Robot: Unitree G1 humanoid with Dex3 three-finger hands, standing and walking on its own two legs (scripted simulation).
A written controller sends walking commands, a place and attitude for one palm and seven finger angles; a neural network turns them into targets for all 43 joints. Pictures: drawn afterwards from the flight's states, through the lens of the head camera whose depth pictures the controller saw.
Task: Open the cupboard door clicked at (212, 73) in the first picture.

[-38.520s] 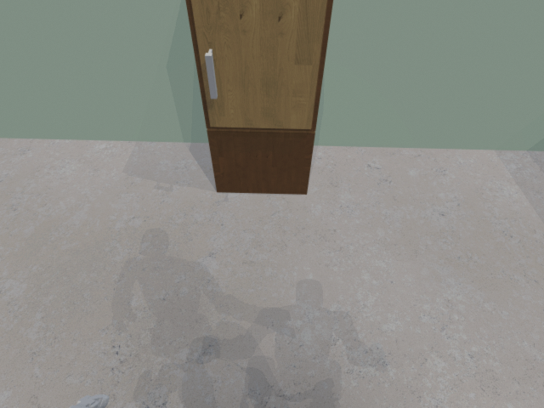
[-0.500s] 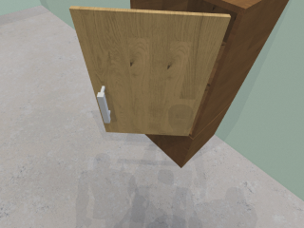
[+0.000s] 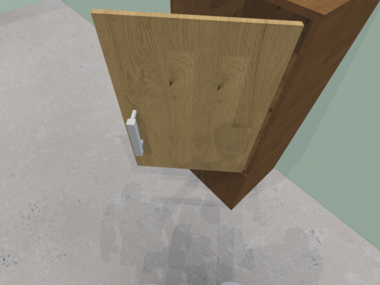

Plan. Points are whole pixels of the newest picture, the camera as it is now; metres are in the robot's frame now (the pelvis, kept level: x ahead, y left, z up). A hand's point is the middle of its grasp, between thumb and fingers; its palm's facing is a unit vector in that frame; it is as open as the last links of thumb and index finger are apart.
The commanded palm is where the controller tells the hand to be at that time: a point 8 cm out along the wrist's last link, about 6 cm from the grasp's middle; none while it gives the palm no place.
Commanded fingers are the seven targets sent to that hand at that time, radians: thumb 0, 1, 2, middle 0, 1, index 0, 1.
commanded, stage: come to a stop and stand still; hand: left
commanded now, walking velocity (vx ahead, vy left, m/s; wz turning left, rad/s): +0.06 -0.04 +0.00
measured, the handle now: (136, 133) +0.53 +0.20 -0.10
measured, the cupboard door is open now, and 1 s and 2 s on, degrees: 44 44 44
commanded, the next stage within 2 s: look again from close up in 0.52 s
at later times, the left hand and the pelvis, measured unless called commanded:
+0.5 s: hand out of the picture -0.02 +0.12 -0.17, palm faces +0.04 -0.99 -0.17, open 7.3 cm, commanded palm none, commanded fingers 0.00 0.90 0.90 -0.20 -0.30 -0.20 -0.30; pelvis -0.01 -0.04 +0.01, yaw +1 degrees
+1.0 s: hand out of the picture +0.02 +0.17 -0.17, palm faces +0.01 -0.97 -0.23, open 7.4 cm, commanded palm none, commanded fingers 0.00 0.90 0.90 -0.20 -0.30 -0.20 -0.30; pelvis +0.00 -0.01 +0.00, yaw +0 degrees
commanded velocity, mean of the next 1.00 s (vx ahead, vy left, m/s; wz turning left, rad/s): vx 0.00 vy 0.00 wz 0.00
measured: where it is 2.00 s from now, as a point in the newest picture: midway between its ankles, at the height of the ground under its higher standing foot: outside the picture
